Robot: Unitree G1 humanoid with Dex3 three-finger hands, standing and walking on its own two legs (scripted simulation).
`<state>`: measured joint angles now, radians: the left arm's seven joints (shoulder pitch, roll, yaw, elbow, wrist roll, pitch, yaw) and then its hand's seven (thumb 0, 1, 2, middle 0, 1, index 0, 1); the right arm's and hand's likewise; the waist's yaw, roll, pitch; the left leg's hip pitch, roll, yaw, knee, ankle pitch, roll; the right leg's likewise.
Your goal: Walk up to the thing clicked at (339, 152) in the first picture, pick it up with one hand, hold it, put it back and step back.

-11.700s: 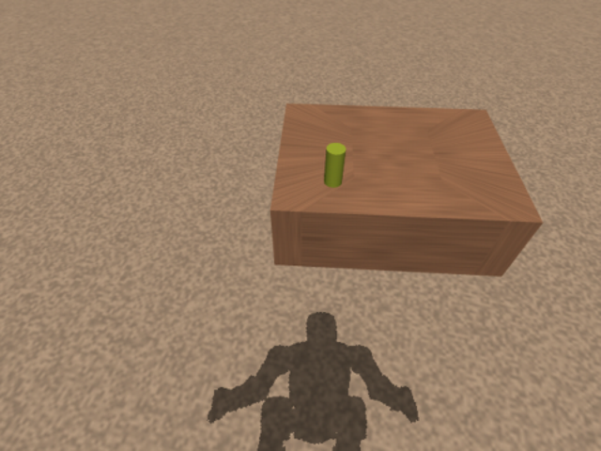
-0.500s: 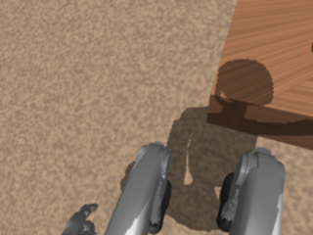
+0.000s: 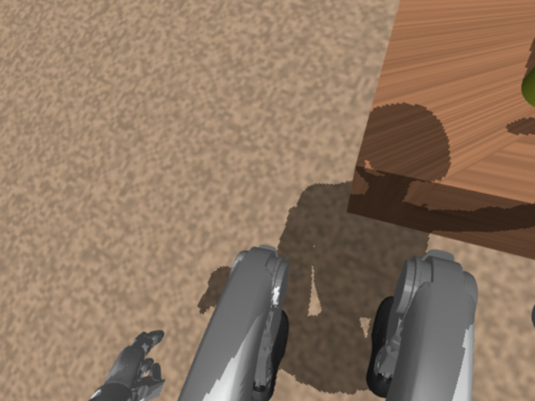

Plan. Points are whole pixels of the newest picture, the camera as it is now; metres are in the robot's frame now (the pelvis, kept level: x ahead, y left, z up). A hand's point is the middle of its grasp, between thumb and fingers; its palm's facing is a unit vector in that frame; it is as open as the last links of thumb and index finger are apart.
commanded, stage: close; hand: right
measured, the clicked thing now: out of the picture +0.54 -0.35 +0.00
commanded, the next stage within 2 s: settle in 0.82 s
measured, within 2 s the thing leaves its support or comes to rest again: leaves its support in 1.22 s
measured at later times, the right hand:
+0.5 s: hand out of the picture +0.51 -0.35 +0.01, palm faces +0.37 +0.93 -0.01, open 15.1 cm
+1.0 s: hand out of the picture +0.52 -0.36 +0.02, palm faces +0.38 +0.93 -0.01, open 9.6 cm
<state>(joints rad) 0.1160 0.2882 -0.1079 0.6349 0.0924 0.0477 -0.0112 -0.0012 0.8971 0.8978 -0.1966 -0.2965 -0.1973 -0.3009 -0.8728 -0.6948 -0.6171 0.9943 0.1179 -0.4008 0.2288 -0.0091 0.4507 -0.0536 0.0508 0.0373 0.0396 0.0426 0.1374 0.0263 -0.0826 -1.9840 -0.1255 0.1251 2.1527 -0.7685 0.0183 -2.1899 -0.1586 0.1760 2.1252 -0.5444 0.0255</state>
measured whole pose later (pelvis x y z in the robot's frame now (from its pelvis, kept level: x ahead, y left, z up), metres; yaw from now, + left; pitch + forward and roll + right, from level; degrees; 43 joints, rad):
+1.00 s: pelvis +0.00 +0.00 +0.00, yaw +1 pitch +33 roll +9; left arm 0.15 0.29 -0.15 0.61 0.08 0.08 -0.02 0.00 0.91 0.89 -0.20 -0.30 -0.20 -0.30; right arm -0.95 -0.78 -0.61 1.03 0.10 -0.37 0.20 -0.02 0.28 -0.74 0.83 0.85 0.86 0.88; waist 0.17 0.01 -0.06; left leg -1.99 -0.13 0.13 2.15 -0.77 0.01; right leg -2.21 -0.16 0.19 2.14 -0.55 0.02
